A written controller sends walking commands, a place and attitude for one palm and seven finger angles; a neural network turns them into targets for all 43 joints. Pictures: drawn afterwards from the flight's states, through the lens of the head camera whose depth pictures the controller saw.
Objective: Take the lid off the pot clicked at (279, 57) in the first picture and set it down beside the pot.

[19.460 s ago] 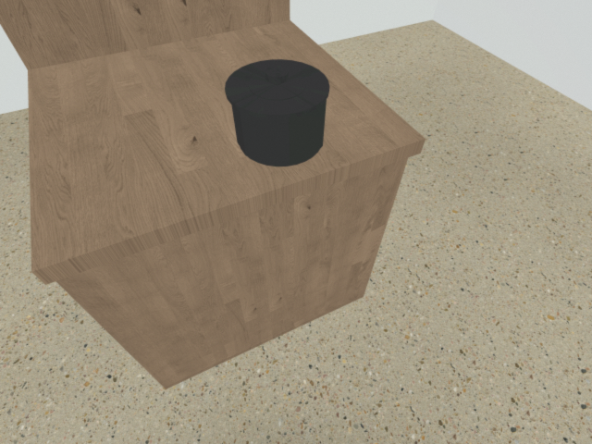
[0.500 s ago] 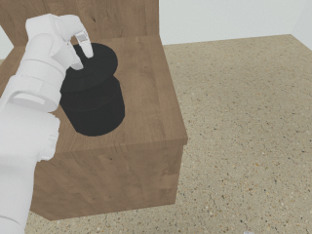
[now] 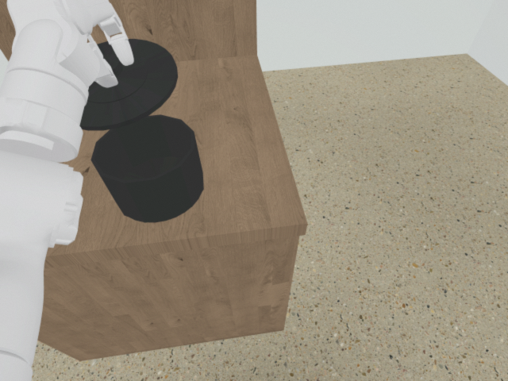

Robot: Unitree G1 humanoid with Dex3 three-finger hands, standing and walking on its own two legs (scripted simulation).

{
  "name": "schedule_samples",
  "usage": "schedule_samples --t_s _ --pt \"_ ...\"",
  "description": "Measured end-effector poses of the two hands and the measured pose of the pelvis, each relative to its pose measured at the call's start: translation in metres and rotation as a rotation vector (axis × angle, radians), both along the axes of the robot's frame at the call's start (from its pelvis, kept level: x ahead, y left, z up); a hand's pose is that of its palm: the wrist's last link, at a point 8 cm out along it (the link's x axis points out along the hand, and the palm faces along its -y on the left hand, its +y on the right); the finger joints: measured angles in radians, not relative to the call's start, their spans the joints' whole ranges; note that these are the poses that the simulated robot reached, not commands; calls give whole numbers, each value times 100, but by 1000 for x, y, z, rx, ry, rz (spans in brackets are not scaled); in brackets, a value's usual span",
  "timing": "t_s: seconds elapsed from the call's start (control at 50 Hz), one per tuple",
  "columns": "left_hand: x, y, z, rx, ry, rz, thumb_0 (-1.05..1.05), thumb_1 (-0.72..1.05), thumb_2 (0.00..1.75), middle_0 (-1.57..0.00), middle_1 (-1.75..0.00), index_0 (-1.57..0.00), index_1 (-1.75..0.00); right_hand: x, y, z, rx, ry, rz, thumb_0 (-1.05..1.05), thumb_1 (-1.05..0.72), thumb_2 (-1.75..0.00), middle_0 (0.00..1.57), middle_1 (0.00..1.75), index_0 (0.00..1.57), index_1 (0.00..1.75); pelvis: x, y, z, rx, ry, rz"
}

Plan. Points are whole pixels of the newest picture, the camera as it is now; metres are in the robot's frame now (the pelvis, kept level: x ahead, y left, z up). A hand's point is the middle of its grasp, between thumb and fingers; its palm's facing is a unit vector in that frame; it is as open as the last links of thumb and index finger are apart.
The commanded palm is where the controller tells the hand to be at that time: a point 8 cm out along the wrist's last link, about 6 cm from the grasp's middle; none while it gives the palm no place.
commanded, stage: lift the lid straight up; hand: left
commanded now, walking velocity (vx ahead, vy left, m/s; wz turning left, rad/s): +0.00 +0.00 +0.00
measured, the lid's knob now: (106, 67) +0.51 +0.19 +0.26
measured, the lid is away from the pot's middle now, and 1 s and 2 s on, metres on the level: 0.02 0.09 0.20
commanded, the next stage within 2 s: move the lid sideways beside the pot in 0.36 s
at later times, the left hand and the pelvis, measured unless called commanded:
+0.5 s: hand (102, 43) +0.47 +0.17 +0.30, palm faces -0.20 -0.18 -0.96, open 6.7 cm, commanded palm +0.46 +0.19 +0.37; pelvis +0.00 +0.00 +0.00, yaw +0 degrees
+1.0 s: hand (35, 61) +0.45 +0.25 +0.29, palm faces -0.20 -0.13 -0.97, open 6.7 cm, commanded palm +0.45 +0.25 +0.37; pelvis -0.01 +0.00 +0.00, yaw +1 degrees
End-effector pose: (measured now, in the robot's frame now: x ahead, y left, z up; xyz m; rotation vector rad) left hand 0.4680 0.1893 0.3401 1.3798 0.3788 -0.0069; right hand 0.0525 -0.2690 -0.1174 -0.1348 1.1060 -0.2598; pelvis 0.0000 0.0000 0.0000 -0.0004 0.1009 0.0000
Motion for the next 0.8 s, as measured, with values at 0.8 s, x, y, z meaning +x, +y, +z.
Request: schedule_samples --t_s 0.8 --pt "-13 23 18 60 -29 50 4 33 60 -67 -100 -75 -101 7 -6 1 6 -1 -2 1 -91 -90 20 30 20 30 -2 -5 0 1 -11 -4"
